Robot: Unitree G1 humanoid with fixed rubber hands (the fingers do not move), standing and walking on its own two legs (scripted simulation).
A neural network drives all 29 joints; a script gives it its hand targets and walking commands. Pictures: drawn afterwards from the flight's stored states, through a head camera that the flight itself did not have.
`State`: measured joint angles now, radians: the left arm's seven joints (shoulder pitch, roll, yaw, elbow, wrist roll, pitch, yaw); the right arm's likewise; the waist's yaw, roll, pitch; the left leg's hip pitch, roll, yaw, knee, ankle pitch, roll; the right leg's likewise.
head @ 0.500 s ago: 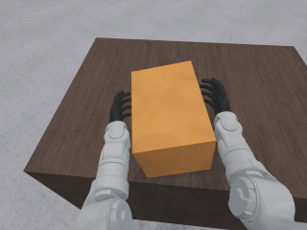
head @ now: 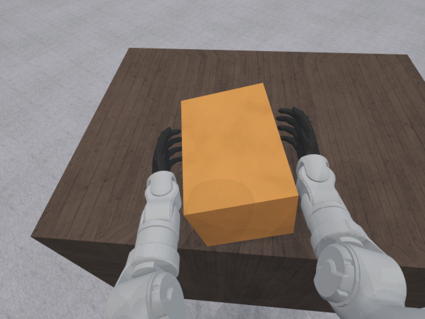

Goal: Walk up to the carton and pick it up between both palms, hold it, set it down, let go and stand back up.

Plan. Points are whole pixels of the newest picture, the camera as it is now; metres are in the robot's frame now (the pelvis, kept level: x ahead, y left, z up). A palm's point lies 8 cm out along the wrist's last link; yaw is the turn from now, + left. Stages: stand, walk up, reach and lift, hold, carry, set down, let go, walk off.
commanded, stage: set down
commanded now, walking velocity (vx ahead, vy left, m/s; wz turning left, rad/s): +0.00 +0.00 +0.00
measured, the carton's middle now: (235, 164) +0.43 +0.02 +0.01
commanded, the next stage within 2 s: none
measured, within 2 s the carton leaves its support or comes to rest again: rests again in 1.34 s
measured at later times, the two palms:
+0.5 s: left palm (165, 168) +0.38 +0.16 +0.05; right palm (306, 149) +0.43 -0.11 +0.07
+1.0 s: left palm (167, 168) +0.38 +0.16 +0.04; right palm (308, 153) +0.42 -0.12 +0.07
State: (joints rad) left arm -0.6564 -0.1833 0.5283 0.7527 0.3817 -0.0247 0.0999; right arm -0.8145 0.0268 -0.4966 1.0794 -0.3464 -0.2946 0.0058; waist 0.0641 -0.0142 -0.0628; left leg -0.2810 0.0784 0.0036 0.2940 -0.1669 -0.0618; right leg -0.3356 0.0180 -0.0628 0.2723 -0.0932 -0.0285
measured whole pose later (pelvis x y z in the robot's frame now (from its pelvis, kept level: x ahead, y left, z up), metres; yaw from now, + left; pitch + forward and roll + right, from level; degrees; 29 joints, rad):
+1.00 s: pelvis +0.00 +0.00 +0.00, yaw -1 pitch +10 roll +0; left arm -0.65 -0.22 0.58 0.73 0.44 -0.11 0.08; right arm -0.79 0.05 -0.55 1.04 -0.40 -0.30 0.04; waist 0.06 -0.04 -0.05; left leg -0.29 0.08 0.02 0.30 -0.18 -0.06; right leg -0.35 0.02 -0.05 0.28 -0.10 -0.03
